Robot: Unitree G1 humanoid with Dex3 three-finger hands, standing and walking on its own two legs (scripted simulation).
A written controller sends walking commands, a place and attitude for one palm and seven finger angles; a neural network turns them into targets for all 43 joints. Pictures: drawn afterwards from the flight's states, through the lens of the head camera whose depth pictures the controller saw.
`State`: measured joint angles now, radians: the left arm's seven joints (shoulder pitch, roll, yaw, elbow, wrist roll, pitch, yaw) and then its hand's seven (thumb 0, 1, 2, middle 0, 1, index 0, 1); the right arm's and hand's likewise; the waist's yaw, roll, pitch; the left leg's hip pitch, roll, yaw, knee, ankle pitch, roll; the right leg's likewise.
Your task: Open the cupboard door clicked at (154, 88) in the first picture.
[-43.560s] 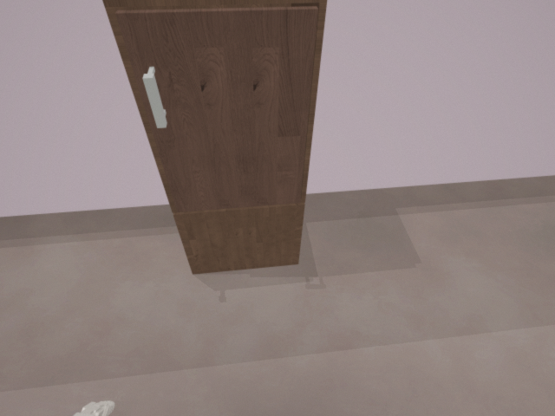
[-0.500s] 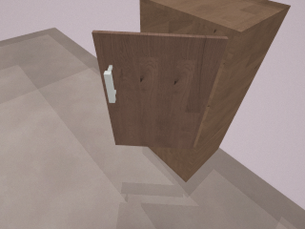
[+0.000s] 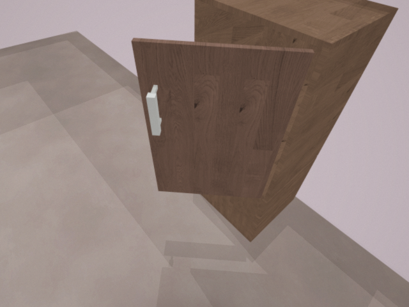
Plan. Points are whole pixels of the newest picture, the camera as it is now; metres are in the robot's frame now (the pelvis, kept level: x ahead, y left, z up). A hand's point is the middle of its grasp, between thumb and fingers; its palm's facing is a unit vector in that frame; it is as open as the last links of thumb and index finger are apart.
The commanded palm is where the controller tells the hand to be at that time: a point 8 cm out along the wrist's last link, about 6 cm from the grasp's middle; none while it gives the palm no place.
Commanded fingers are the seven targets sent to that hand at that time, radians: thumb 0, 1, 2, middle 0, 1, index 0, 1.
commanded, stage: look again from close up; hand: left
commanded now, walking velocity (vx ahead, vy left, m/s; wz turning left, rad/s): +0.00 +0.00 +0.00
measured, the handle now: (155, 110) +0.57 +0.17 +0.07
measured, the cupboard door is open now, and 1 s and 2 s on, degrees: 44 44 44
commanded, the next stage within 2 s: raise the hand with hooked fingers in 0.28 s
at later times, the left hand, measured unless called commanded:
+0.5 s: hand out of the picture +0.08 +0.22 -0.11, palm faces +0.26 -0.93 -0.24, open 7.3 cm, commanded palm +0.10 +0.24 -0.06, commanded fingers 0.00 0.74 0.83 -0.21 -0.41 -0.21 -0.41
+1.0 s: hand (90, 280) +0.17 +0.22 +0.00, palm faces +0.16 -0.98 -0.10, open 9.8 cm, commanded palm +0.15 +0.27 -0.01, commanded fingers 0.00 0.15 0.58 -0.25 -0.78 -0.25 -0.78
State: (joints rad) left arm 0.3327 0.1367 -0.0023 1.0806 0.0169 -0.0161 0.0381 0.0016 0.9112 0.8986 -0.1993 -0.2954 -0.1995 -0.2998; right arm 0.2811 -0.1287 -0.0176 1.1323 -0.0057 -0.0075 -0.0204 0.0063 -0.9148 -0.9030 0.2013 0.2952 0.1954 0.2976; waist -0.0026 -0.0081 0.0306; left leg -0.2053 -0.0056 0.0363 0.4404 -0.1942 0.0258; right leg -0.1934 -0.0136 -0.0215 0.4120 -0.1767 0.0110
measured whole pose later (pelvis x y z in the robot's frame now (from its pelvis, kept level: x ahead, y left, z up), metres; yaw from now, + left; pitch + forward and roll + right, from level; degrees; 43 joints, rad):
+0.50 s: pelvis +0.00 +0.02 -0.01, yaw +1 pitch -2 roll +0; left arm 0.54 0.18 0.02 0.37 -0.11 0.02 0.15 0.04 0.94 0.89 -0.21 -0.31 -0.21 -0.31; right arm 0.38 -0.18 0.02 0.95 0.05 -0.20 -0.07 0.03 -0.93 -0.90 0.21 0.30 0.20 0.30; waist -0.01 -0.01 0.00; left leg -0.27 -0.06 0.04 0.51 -0.23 0.05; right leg -0.28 -0.06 -0.01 0.55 -0.26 0.00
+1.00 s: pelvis +0.01 -0.02 -0.08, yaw +5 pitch +11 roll -4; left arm 0.51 0.25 0.24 -0.10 -0.33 -0.55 -0.34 0.01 0.38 0.68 -0.23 -0.63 -0.23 -0.64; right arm 0.16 -0.26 -0.02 0.52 0.03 -0.26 -0.04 0.01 -0.91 -0.90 0.20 0.30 0.20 0.30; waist 0.07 0.03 -0.10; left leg -0.82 0.00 -0.10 1.16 -0.52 0.00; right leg -0.74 0.01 -0.12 1.08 -0.52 -0.03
